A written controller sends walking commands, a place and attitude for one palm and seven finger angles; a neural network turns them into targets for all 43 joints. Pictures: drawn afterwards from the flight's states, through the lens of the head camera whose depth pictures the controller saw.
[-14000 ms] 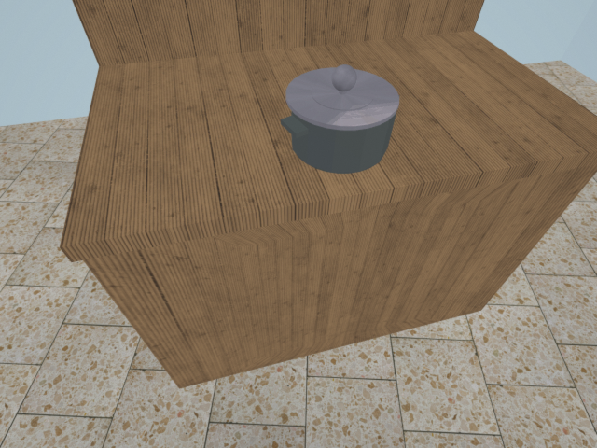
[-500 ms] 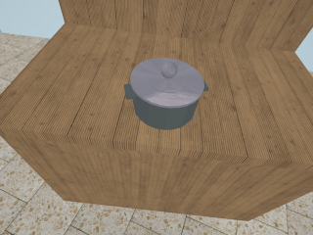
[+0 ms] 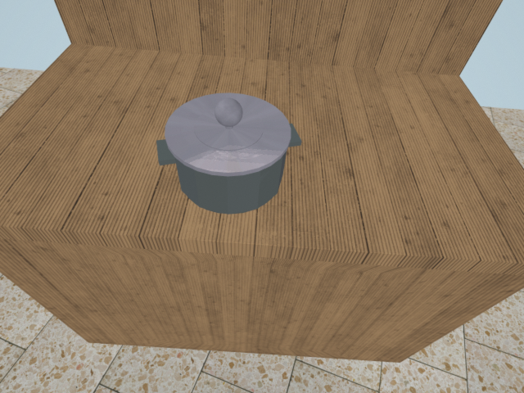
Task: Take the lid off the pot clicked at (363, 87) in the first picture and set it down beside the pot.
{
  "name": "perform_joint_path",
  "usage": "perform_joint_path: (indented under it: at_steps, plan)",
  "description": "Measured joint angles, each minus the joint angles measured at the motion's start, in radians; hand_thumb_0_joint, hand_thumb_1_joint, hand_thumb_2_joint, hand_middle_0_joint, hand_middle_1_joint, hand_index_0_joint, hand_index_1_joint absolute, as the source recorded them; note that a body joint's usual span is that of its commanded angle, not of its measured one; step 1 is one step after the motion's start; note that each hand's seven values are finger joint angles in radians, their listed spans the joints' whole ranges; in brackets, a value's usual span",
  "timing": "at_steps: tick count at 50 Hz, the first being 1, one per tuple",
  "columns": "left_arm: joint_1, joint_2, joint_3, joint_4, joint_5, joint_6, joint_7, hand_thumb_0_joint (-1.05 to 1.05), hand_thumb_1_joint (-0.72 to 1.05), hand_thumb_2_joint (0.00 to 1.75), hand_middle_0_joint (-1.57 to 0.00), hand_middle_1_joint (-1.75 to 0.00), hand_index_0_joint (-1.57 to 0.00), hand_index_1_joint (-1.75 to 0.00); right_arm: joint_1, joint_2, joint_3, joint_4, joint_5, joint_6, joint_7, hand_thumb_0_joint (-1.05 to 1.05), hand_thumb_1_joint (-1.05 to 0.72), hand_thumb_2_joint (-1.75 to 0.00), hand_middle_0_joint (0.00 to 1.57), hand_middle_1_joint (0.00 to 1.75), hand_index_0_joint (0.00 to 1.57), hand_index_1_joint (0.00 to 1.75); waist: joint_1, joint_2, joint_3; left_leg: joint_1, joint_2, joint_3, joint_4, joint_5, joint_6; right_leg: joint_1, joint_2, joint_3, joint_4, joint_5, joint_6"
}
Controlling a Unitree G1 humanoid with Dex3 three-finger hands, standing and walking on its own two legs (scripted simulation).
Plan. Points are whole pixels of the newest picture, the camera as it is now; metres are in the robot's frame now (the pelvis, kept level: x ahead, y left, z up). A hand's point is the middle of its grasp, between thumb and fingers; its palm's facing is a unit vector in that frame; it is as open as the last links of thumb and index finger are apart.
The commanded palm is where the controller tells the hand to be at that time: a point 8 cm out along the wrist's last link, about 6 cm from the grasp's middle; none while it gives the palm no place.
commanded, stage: come to a stop and stand still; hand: left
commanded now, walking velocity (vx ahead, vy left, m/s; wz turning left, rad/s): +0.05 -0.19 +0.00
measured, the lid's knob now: (228, 112) +0.50 +0.08 +0.17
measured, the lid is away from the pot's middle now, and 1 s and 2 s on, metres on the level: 0.00 0.00 0.00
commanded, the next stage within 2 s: look again from close up in 1.16 s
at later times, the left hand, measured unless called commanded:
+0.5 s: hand out of the picture +0.02 +0.15 -0.18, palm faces +0.03 -0.98 -0.19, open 7.4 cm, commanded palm none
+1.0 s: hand out of the picture -0.03 +0.20 -0.18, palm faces +0.04 -0.98 -0.17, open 7.4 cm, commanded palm none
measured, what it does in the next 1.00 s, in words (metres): stands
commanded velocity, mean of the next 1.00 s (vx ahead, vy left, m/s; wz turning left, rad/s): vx -0.04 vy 0.03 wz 0.00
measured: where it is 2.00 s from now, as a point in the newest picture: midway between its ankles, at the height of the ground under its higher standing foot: outside the picture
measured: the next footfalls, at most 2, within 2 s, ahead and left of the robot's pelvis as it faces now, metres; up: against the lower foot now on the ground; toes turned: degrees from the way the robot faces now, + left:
none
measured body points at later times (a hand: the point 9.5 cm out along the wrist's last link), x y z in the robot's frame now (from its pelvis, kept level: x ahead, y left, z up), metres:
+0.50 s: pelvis +0.02 -0.02 +0.00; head +0.07 +0.00 +0.45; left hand +0.02 +0.21 -0.16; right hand +0.10 -0.25 -0.14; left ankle +0.01 +0.09 -0.73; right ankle -0.02 -0.12 -0.73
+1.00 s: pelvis -0.02 +0.03 +0.00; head +0.00 +0.06 +0.45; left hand -0.03 +0.26 -0.16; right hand +0.02 -0.21 -0.14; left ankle +0.01 +0.09 -0.73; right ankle -0.02 -0.12 -0.73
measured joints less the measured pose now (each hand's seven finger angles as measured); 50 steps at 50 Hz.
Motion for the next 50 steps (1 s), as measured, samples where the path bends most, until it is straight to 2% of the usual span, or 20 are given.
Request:
perform_joint_path:
  at_steps: [8, 12, 19, 24, 29, 38, 50]
  plan:
    - [0.042, -0.016, 0.000, -0.021, 0.000, -0.012, -0.002, 0.00, 0.91, 0.90, -0.20, -0.30, -0.20, -0.30, 0.001, -0.023, -0.003, -0.021, 0.001, 0.013, -0.009, 0.00, -0.91, -0.90, 0.20, 0.30, 0.20, 0.30, 0.005, 0.013, 0.000, -0.025, 0.053, -0.049, 0.103, -0.071, -0.040, 0.015, 0.055, -0.047, 0.042, -0.075, -0.052]
    - [0.051, -0.028, -0.013, 0.012, -0.008, -0.036, 0.008, 0.00, 0.92, 0.90, -0.20, -0.30, -0.20, -0.30, -0.030, -0.015, 0.012, -0.011, 0.013, 0.005, -0.016, 0.00, -0.91, -0.90, 0.20, 0.30, 0.20, 0.30, 0.019, -0.007, 0.014, 0.019, 0.056, -0.047, 0.066, -0.076, -0.067, 0.052, 0.057, -0.045, 0.019, -0.081, -0.053]
    - [0.040, -0.034, -0.019, 0.010, -0.011, -0.043, 0.021, 0.01, 0.92, 0.90, -0.21, -0.30, -0.20, -0.30, -0.106, -0.027, 0.017, -0.045, 0.030, 0.004, -0.028, 0.01, -0.94, -0.90, 0.20, 0.30, 0.20, 0.30, 0.049, -0.017, 0.051, 0.047, 0.038, -0.008, 0.007, -0.017, -0.058, 0.060, 0.036, -0.014, -0.017, -0.043, -0.031]
    - [0.022, -0.003, -0.013, -0.019, -0.001, -0.034, 0.024, 0.00, 0.91, 0.90, -0.21, -0.30, -0.20, -0.30, -0.158, -0.033, 0.012, -0.090, 0.029, 0.010, -0.017, 0.01, -0.93, -0.90, 0.20, 0.30, 0.20, 0.30, 0.049, -0.017, 0.068, 0.031, 0.020, 0.005, 0.020, -0.014, -0.048, 0.042, 0.015, -0.003, 0.001, -0.056, -0.027]
    - [-0.013, 0.036, -0.004, -0.046, -0.005, -0.026, 0.026, 0.00, 0.91, 0.90, -0.21, -0.30, -0.20, -0.30, -0.184, -0.021, 0.020, -0.110, 0.024, 0.002, -0.008, 0.01, -0.92, -0.90, 0.20, 0.30, 0.20, 0.30, 0.047, -0.018, 0.073, 0.039, 0.006, 0.007, 0.000, -0.023, -0.013, 0.031, 0.003, -0.004, 0.021, -0.049, -0.007]
    - [-0.038, 0.051, -0.006, -0.071, -0.001, -0.020, 0.015, 0.00, 0.91, 0.90, -0.20, -0.30, -0.19, -0.30, -0.154, -0.019, 0.028, -0.107, 0.016, -0.001, 0.010, -0.01, -0.93, -0.90, 0.20, 0.30, 0.20, 0.30, 0.049, -0.012, 0.041, 0.047, -0.020, 0.006, -0.042, 0.031, 0.017, 0.049, -0.022, -0.007, -0.034, 0.009, 0.020]
    - [0.052, 0.024, -0.017, -0.020, 0.003, -0.019, 0.004, 0.00, 0.91, 0.90, -0.20, -0.30, -0.20, -0.30, -0.064, -0.043, 0.028, -0.076, 0.014, -0.002, 0.017, 0.00, -0.93, -0.90, 0.20, 0.30, 0.20, 0.30, 0.047, -0.021, 0.032, 0.049, -0.052, 0.014, -0.098, 0.075, 0.043, 0.039, -0.052, -0.002, -0.061, 0.039, 0.036]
